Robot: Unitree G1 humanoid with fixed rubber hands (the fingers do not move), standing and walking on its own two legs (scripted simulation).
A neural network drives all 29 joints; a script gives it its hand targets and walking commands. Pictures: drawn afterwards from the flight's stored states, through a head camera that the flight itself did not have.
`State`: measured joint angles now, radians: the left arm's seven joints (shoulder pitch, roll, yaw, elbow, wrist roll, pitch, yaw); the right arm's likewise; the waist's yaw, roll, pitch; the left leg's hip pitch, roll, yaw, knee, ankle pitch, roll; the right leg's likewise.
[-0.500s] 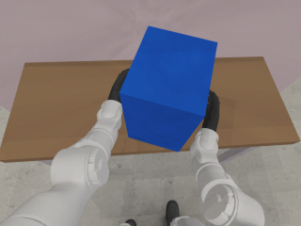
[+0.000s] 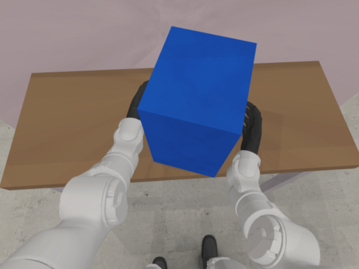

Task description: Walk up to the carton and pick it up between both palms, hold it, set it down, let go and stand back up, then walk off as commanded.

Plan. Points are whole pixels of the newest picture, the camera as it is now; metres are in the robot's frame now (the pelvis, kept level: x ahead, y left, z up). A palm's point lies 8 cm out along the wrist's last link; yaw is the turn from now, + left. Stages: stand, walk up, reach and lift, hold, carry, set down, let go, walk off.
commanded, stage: reach and lift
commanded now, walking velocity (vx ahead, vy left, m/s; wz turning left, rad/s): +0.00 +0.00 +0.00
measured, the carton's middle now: (196, 112) +0.44 -0.03 +0.01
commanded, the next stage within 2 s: none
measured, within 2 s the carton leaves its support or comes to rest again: leaves its support in 0.58 s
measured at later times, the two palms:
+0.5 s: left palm (138, 119) +0.43 +0.10 +0.01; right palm (251, 144) +0.36 -0.14 -0.01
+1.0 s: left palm (121, 87) +0.42 +0.11 +0.14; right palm (272, 112) +0.36 -0.14 +0.12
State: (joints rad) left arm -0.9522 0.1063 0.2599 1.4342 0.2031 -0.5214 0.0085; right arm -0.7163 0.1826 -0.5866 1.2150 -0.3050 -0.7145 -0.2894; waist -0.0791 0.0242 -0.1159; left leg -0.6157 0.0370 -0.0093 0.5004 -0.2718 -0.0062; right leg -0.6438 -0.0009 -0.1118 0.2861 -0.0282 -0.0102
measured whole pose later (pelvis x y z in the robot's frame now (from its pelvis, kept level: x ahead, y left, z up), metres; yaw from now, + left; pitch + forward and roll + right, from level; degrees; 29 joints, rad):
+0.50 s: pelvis +0.00 +0.00 -0.01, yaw +0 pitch +22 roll -3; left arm -0.82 0.09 0.07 1.30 -0.01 -0.43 0.06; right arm -0.62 0.14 -0.28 1.08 -0.08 -0.49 -0.31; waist -0.10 0.06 -0.18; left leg -0.65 0.04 -0.03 0.59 -0.32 0.00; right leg -0.67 0.00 -0.12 0.38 -0.08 -0.01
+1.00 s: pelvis +0.00 +0.01 +0.01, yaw +1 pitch +7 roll -3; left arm -0.75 0.07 0.05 0.81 0.00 0.14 0.11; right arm -0.59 0.10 -0.18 0.63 0.02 0.10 -0.30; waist -0.12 0.02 -0.16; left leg -0.33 0.03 -0.02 0.52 -0.32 0.01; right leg -0.36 -0.01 -0.12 0.33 -0.09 0.01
